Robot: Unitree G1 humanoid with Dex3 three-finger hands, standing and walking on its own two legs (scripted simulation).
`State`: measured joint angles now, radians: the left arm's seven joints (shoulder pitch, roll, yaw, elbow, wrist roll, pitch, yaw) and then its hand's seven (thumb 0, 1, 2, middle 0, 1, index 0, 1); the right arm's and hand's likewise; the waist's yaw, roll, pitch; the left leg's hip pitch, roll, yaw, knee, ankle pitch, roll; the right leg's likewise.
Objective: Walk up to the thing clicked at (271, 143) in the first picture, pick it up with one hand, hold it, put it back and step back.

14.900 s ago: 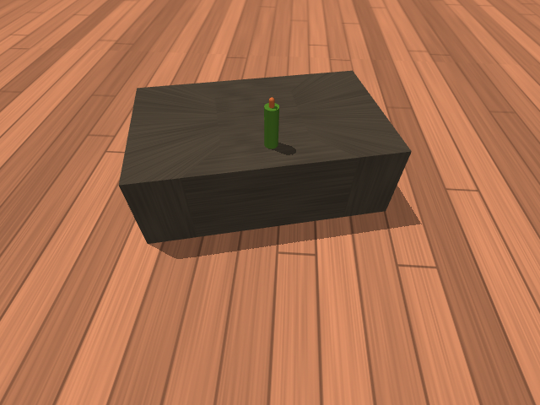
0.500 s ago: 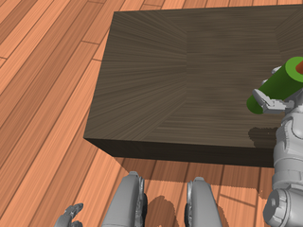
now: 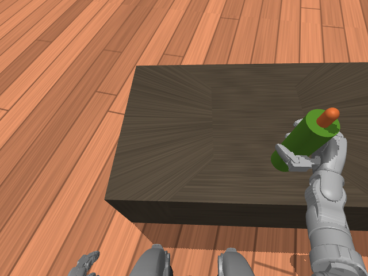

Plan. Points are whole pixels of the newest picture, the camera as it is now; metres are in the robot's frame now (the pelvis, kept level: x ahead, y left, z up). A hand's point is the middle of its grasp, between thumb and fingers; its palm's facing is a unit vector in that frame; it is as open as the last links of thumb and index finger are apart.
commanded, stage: lift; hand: right
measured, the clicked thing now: (303, 140) +0.39 -0.22 +0.06
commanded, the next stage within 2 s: hold in 0.58 s
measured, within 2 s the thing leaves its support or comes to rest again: neither
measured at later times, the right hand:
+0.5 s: hand (294, 137) +0.38 -0.20 +0.08, palm faces +0.31 +0.95 +0.01, open 8.8 cm
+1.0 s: hand (299, 140) +0.37 -0.20 +0.09, palm faces +0.31 +0.95 +0.01, open 8.8 cm
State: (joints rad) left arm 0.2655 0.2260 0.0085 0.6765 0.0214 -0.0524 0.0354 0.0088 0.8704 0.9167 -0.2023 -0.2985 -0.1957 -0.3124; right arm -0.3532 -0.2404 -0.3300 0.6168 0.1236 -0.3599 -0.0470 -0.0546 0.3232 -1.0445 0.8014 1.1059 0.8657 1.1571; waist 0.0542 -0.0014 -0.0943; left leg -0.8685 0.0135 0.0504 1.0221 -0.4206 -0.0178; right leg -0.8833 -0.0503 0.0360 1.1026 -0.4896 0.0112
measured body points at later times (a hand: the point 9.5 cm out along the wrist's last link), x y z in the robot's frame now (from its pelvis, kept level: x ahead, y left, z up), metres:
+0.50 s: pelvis +0.02 +0.01 +0.03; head +0.08 +0.00 +0.48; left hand +0.13 +0.26 -0.08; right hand +0.36 -0.25 +0.08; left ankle +0.04 +0.14 -0.66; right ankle +0.02 -0.12 -0.66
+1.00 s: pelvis +0.02 +0.00 +0.04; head +0.06 -0.01 +0.49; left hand +0.14 +0.25 -0.07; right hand +0.34 -0.25 +0.10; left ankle +0.04 +0.14 -0.66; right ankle +0.02 -0.12 -0.66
